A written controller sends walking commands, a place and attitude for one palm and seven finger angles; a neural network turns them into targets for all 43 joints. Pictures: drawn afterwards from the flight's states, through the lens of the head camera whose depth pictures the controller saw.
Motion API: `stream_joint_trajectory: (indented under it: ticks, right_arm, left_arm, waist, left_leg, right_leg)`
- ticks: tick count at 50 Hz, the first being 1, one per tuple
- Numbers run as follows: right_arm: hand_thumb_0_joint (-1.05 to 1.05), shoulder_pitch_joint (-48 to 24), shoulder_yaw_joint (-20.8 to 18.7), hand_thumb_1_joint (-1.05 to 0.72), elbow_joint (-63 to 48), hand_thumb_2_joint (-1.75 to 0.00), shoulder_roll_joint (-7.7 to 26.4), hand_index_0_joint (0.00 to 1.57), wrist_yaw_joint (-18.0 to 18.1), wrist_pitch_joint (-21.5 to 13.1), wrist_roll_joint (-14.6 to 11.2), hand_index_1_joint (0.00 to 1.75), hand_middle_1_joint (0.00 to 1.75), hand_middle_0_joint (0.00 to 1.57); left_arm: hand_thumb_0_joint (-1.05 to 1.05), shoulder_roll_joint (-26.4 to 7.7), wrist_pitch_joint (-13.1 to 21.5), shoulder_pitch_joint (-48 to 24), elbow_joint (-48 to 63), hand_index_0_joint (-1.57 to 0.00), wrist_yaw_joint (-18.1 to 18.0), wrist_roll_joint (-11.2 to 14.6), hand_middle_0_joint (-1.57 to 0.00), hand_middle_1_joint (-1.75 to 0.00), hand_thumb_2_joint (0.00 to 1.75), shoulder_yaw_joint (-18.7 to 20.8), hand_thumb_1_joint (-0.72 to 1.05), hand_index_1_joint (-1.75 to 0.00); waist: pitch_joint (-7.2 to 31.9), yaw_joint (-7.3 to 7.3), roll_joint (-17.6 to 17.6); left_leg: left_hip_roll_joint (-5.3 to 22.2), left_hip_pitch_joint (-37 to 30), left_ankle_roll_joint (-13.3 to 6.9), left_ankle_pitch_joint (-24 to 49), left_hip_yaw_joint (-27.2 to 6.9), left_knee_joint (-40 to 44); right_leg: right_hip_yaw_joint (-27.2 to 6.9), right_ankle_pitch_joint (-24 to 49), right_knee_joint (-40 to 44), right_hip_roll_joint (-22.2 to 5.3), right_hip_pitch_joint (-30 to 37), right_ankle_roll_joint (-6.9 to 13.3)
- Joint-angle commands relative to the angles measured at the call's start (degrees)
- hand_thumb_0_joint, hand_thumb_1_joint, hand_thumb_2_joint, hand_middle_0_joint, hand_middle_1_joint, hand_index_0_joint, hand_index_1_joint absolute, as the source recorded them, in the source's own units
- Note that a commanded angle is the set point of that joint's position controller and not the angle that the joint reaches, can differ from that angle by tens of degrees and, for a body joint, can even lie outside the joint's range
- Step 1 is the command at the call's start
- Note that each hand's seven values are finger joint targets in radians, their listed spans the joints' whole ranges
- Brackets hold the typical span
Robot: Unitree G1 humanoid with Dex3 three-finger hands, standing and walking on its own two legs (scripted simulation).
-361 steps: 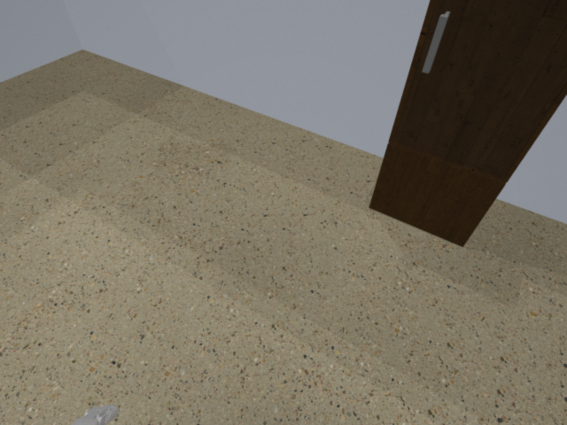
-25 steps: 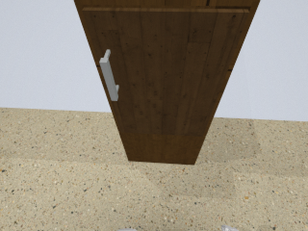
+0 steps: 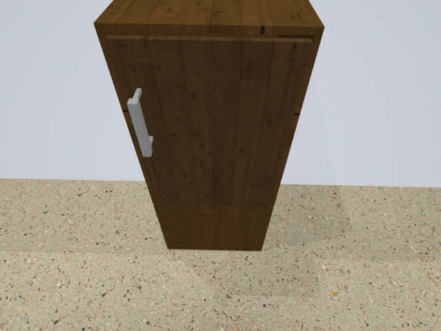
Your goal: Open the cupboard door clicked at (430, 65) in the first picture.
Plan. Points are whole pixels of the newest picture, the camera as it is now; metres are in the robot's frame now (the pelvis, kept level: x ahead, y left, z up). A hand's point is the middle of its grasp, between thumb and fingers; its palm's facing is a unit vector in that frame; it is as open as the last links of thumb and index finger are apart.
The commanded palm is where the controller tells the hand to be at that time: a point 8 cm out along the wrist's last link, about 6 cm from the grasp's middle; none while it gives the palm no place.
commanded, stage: look again from close up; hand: left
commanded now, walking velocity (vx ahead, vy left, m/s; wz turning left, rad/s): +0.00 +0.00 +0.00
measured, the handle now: (143, 124) +0.55 +0.22 +0.06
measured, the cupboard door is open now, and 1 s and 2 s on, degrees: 0 0 0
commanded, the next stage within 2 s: raise the hand with hooked fingers in 0.52 s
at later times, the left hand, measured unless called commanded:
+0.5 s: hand out of the picture +0.06 +0.21 -0.17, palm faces +0.00 -0.97 -0.23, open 7.3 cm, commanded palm none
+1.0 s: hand (122, 296) +0.19 +0.19 -0.05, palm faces +0.01 -1.00 -0.03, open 8.3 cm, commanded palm +0.16 +0.27 -0.03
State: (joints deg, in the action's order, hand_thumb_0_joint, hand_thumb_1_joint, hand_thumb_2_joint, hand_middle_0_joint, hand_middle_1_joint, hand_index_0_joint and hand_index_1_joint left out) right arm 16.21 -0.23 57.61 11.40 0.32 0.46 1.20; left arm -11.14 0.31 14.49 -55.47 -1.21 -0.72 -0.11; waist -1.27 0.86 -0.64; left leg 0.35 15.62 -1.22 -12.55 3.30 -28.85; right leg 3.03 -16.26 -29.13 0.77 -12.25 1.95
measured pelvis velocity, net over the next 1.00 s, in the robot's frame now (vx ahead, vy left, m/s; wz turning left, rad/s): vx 0.00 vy -0.02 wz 0.01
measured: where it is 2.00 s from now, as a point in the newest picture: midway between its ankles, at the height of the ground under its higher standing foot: outside the picture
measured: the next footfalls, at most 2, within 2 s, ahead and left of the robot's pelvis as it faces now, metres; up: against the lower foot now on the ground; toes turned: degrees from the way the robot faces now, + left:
none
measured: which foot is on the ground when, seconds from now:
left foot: down 0.00-1.00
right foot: down 0.00-1.00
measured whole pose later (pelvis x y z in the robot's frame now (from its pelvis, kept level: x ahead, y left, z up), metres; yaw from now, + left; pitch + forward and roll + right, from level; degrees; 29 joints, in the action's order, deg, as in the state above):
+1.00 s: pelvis +0.00 -0.02 -0.06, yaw +1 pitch +12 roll +1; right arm 8.2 -2.4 33.0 14.3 1.2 -12.9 -1.5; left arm -12.7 29.9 20.1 -16.2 23.9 16.4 13.9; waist 6.0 -0.4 1.8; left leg 1.0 43.0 0.1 -23.7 2.4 -55.0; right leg 4.2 -29.1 -57.0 0.1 -39.8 3.5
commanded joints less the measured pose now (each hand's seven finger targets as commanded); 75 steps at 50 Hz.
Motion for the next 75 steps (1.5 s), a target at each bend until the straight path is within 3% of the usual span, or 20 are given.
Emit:
stream_joint_trajectory:
  ticks: [1,10,30,31,32,33,34,35,36,37,39,42,46,50,53,58,60,64,69,75]
  right_arm:
    - [0.00,-0.3,-1.0,-0.90,-2.3,-0.90,7.0,0.20,0.4,-2.1,0.1,0.30,0.30,0.20]
    - [0.00,-0.5,-0.6,-0.90,1.5,-0.90,7.9,0.20,0.8,-3.0,-0.4,0.30,0.30,0.20]
    - [0.00,-5.6,-0.6,-0.90,3.7,-0.90,9.7,0.20,1.3,-3.2,-0.5,0.30,0.30,0.20]
    - [0.00,-6.6,-0.7,-0.90,-0.2,-0.90,7.4,0.20,1.1,-2.8,-1.2,0.30,0.30,0.20]
    - [0.00,-2.8,-3.2,-0.90,-18.8,-0.90,14.2,0.20,2.5,-10.1,-3.8,0.30,0.30,0.20]
    - [0.00,-7.0,-0.6,-0.90,-17.4,-0.90,9.9,0.20,4.3,-15.7,-2.7,0.30,0.30,0.20]
    - [0.00,-6.6,-1.6,-0.90,-14.2,-0.90,9.5,0.20,4.8,-16.5,-2.9,0.30,0.30,0.20]
    - [0.00,-4.0,-1.5,-0.90,-14.5,-0.90,6.5,0.20,4.2,-16.0,-3.7,0.30,0.30,0.20]
    - [0.00,-5.4,-2.9,-0.90,-19.0,-0.90,9.7,0.20,3.6,-16.2,-3.3,0.30,0.30,0.20]
    - [0.00,-5.6,-4.1,-0.90,-19.9,-0.90,10.5,0.20,3.6,-16.4,-2.4,0.30,0.30,0.20]
    - [0.00,-6.5,-4.6,-0.90,-22.2,-0.90,10.2,0.20,3.2,-15.8,-2.0,0.30,0.30,0.20]
    - [0.00,-9.7,-5.3,-0.90,-25.7,-0.90,10.2,0.20,1.7,-15.6,-1.8,0.30,0.30,0.20]
    - [0.00,-10.7,-5.5,-0.90,-31.5,-0.90,11.2,0.20,0.8,-16.4,-3.0,0.30,0.30,0.20]
    - [0.00,-8.8,-4.6,-0.90,-35.0,-0.90,9.5,0.20,2.6,-16.2,-2.9,0.30,0.30,0.20]
    - [0.00,-6.5,-3.8,-0.90,-32.7,-0.90,8.2,0.20,4.0,-16.7,-2.8,0.30,0.30,0.20]
    - [0.00,-5.3,-2.6,-0.90,-29.4,-0.90,10.8,0.20,5.7,-18.2,-3.4,0.30,0.30,0.20]
    - [0.00,-5.1,-2.2,-0.90,-30.0,-0.90,11.7,0.20,6.3,-17.9,-4.2,0.30,0.30,0.20]
    - [0.00,-6.4,-1.9,-0.90,-33.2,-0.90,11.1,0.20,6.2,-16.7,-4.5,0.30,0.30,0.20]
    - [0.00,-6.0,-2.2,-0.90,-33.9,-0.90,9.0,0.20,4.8,-16.4,-3.5,0.30,0.30,0.20]
    - [0.00,-2.9,-2.5,-0.90,-32.3,-0.90,11.5,0.20,4.3,-16.9,-3.6,0.30,0.30,0.20]
  left_arm:
    - [0.00,-8.9,1.2,0.1,2.1,-0.20,-0.5,-0.1,-0.20,-0.30,0.90,1.7,0.90,-0.30]
    - [0.00,-9.1,1.7,0.9,-1.7,-0.20,-0.5,0.0,-0.20,-0.30,0.90,1.3,0.90,-0.30]
    - [0.00,-10.5,1.7,-0.7,-4.9,-0.20,-0.5,-0.3,-0.20,-0.30,0.90,1.4,0.90,-0.30]
    - [0.00,-5.5,2.1,5.9,-5.9,-0.20,-3.3,-0.6,-0.20,-0.30,0.90,0.6,0.90,-0.30]
    - [0.00,-24.5,13.4,-36.1,79.6,-0.20,-3.0,9.6,-0.20,-0.32,0.89,16.6,0.88,-0.32]
    - [0.00,-18.4,11.1,-6.8,63.6,-0.20,-3.2,5.5,-0.20,-0.33,0.88,13.2,0.85,-0.33]
    - [0.00,-14.1,9.2,-4.4,60.2,-0.21,-5.6,7.4,-0.21,-0.34,0.87,11.2,0.83,-0.34]
    - [0.00,2.3,4.9,10.8,50.4,-0.21,-4.3,9.1,-0.21,-0.36,0.86,2.2,0.81,-0.36]
    - [0.00,-2.3,7.0,-1.6,58.8,-0.21,-3.3,10.4,-0.21,-0.37,0.85,6.2,0.78,-0.37]
    - [0.00,-3.7,9.6,0.5,56.5,-0.21,-1.5,10.2,-0.21,-0.39,0.84,8.5,0.76,-0.39]
    - [0.00,-2.1,15.2,14.8,43.3,-0.21,2.8,11.1,-0.21,-0.42,0.82,11.1,0.71,-0.42]
    - [0.00,-0.8,26.7,20.9,39.4,-0.22,13.4,14.3,-0.22,-0.47,0.79,12.4,0.64,-0.47]
    - [0.00,-12.0,34.4,14.4,41.8,-0.22,25.9,18.2,-0.22,-0.53,0.75,22.0,0.55,-0.53]
    - [0.00,-16.8,35.0,-0.9,60.8,-0.23,25.6,22.8,-0.23,-0.58,0.71,26.3,0.46,-0.58]
    - [0.00,-14.4,38.0,-6.1,68.6,-0.24,22.8,23.0,-0.24,-0.63,0.68,23.3,0.39,-0.63]
    - [0.00,-13.9,33.6,-10.0,59.3,-0.25,26.4,20.7,-0.25,-0.70,0.63,16.0,0.27,-0.70]
    - [0.00,-17.1,28.0,-9.2,53.6,-0.25,29.2,21.2,-0.25,-0.74,0.61,18.1,0.22,-0.74]
    - [0.00,-21.6,17.2,-1.5,50.1,-0.25,29.7,24.0,-0.25,-0.80,0.57,26.6,0.13,-0.80]
    - [0.00,-18.8,19.9,0.4,57.2,-0.26,22.4,25.7,-0.26,-0.87,0.52,30.5,0.01,-0.87]
    - [0.00,-15.8,24.1,-7.8,54.8,-0.27,23.3,21.2,-0.27,-0.96,0.46,21.5,-0.13,-0.96]
  waist:
    - [-0.4,-0.49,1.5]
    - [1.0,-1.02,0.5]
    - [2.1,-1.23,1.0]
    - [-1.4,-2.09,0.6]
    - [26.2,3.30,-8.2]
    - [22.9,-2.37,-18.8]
    - [20.2,-0.81,-15.3]
    - [12.4,1.44,-9.1]
    - [6.3,1.85,-4.9]
    - [5.5,1.85,-0.6]
    - [0.4,-1.03,9.9]
    - [6.2,-3.96,18.6]
    - [15.7,-4.80,3.7]
    - [26.0,-3.36,-4.4]
    - [24.9,-0.16,-6.6]
    - [13.1,4.27,-3.2]
    - [13.2,3.08,-0.2]
    - [19.6,-3.03,0.9]
    - [20.3,-4.79,1.9]
    - [14.2,0.67,-0.3]
  left_leg:
    - [4.9,0.1,-1.4,-5.8,-6.9,8.1]
    - [6.1,-2.9,-1.7,4.3,-6.8,7.7]
    - [6.7,-8.0,-1.8,15.0,-6.3,7.4]
    - [6.7,-4.8,0.3,18.3,-3.0,-4.3]
    - [-0.3,-19.2,0.2,28.0,-4.7,2.6]
    - [3.3,-28.2,-0.7,39.0,-5.5,5.1]
    - [3.1,-21.2,2.4,35.6,-5.4,4.1]
    - [3.7,-18.6,1.4,32.6,-5.5,4.1]
    - [3.3,-11.9,1.4,27.0,-6.8,2.1]
    - [2.4,-8.1,1.1,20.7,-6.0,-0.7]
    - [0.4,3.2,1.1,12.8,-5.1,-5.6]
    - [-1.0,16.7,1.5,7.0,-3.1,-14.4]
    - [-2.4,22.8,1.6,2.0,-1.3,-22.4]
    - [-1.4,22.7,0.2,-1.2,-1.9,-26.3]
    - [0.0,20.4,-0.5,-0.8,-3.2,-28.0]
    - [0.9,25.5,-1.3,-7.3,-5.0,-28.2]
    - [0.7,26.5,-1.5,-7.5,-5.1,-27.1]
    - [-0.2,23.1,-1.0,-2.1,-5.1,-23.0]
    - [0.1,18.7,-0.2,3.0,-4.8,-18.8]
    - [0.2,16.5,-0.8,-2.4,-4.7,-17.2]
  right_leg:
    - [-8.1,-6.8,9.9,-6.6,-1.8,1.6]
    - [-6.9,4.7,8.0,-6.8,1.3,1.2]
    - [-6.5,14.8,7.4,-7.7,3.1,0.3]
    - [-9.3,31.1,7.8,-10.3,0.6,-2.5]
    - [-2.8,33.6,1.5,-4.1,4.5,0.7]
    - [-1.1,18.0,-3.1,-1.1,-0.8,1.1]
    - [1.5,6.3,-3.4,-1.2,-2.8,0.6]
    - [2.2,4.6,-2.5,-0.9,-7.7,-0.5]
    - [2.1,5.6,-1.6,-1.4,-9.4,-0.8]
    - [2.7,6.5,-0.5,-1.0,-11.5,-0.9]
    - [3.8,9.8,-3.4,-0.5,-14.2,-0.8]
    - [2.5,12.5,-13.8,-0.4,-19.5,-1.2]
    - [-3.4,9.1,-19.4,-2.2,-20.1,-0.6]
    - [-9.2,0.6,-18.5,-2.3,-19.3,-2.3]
    - [-9.0,0.0,-18.2,-1.6,-22.4,-2.0]
    - [-8.8,-10.0,-15.1,-0.8,-29.7,-1.8]
    - [-10.4,-11.5,-12.6,-1.5,-26.7,-2.6]
    - [-9.7,-4.4,-11.4,-2.7,-16.1,-3.1]
    - [-4.9,6.0,-13.7,-1.2,-14.3,-3.0]
    - [-2.3,-2.5,-13.0,0.3,-23.2,-2.0]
